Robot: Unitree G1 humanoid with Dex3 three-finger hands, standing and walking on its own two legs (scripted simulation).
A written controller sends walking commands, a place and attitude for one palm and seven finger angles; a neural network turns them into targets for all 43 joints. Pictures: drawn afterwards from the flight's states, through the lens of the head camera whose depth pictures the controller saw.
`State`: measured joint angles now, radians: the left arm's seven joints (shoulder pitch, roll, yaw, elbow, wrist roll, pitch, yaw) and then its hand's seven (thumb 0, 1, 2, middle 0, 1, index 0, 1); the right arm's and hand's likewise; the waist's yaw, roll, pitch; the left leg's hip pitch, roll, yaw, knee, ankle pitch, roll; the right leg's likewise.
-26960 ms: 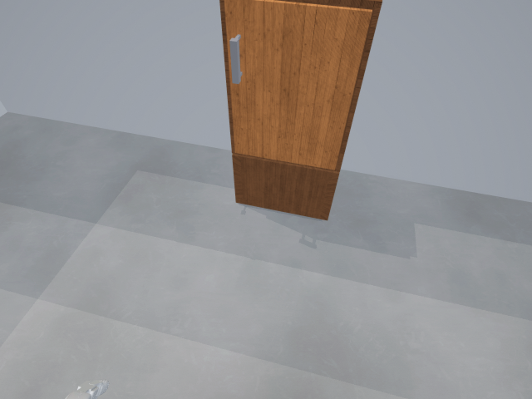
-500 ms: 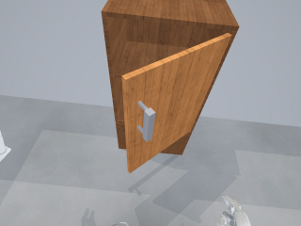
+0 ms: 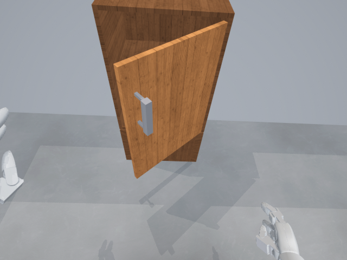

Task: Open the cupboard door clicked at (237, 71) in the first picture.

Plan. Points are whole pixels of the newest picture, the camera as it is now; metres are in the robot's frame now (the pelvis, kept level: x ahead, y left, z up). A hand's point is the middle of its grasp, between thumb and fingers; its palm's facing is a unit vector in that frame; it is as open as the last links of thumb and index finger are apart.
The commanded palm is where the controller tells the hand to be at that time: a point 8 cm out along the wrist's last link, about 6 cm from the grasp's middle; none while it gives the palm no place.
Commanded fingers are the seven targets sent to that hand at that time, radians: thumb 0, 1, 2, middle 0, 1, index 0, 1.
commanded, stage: stop stepping back and stand still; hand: left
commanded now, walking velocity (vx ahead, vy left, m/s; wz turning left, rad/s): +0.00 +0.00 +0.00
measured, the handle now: (143, 114) +0.51 +0.12 +0.00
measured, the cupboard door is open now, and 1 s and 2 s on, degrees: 42 42 42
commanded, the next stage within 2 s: let the arm hang, fingers relaxed in 0.92 s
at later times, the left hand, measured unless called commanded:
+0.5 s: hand out of the picture +0.10 +0.24 +0.16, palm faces +0.45 -0.74 -0.51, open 7.4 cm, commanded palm +0.05 +0.27 +0.17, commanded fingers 0.00 0.90 0.90 -0.20 -0.30 -0.20 -0.30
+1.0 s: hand out of the picture +0.07 +0.24 +0.16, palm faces +0.48 -0.72 -0.50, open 7.4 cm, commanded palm none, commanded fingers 0.00 0.90 0.90 -0.20 -0.30 -0.20 -0.30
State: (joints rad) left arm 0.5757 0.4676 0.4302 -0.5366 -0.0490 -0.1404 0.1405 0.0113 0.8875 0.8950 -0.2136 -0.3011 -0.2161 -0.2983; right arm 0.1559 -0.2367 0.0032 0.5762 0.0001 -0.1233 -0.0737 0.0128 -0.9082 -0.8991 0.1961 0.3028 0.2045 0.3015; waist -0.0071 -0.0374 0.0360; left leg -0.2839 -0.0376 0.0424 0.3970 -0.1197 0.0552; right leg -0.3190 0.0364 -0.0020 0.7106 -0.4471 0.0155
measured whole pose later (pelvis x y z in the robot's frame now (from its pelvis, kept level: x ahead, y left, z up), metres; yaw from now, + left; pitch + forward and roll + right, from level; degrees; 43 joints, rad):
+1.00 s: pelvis -0.11 -0.03 -0.01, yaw +3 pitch -3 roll +1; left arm 0.52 0.40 0.41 -0.42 0.02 -0.21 0.15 0.01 0.89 0.90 -0.21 -0.30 -0.21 -0.30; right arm 0.26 -0.21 0.01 0.65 -0.01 -0.13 -0.07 0.01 -0.91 -0.90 0.20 0.30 0.21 0.30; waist 0.00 0.00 0.02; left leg -0.24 -0.01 0.00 0.58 -0.31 0.01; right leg -0.34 0.04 -0.02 0.47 -0.08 -0.05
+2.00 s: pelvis -0.10 -0.03 +0.00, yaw +8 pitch -2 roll +1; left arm 0.15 0.22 0.03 1.12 0.01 -0.01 0.02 0.00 0.91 0.90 -0.20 -0.30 -0.20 -0.30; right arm 0.25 -0.23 -0.01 1.11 -0.02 0.00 -0.02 0.01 -0.91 -0.90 0.20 0.30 0.20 0.30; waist -0.01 0.03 0.04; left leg -0.10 -0.03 -0.03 0.40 -0.26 0.00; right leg -0.25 0.04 -0.01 0.40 -0.11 -0.05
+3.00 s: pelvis -0.08 -0.02 +0.00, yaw +4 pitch -1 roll +1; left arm 0.16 0.22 0.05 1.09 0.02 0.04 0.01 0.00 0.91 0.90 -0.20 -0.30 -0.20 -0.30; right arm 0.21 -0.20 -0.02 1.06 -0.02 0.01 -0.05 0.00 -0.91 -0.90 0.20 0.30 0.20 0.30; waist 0.00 -0.01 0.07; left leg -0.09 -0.01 0.04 0.44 -0.34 0.01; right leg -0.29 0.06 0.05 0.49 -0.18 -0.04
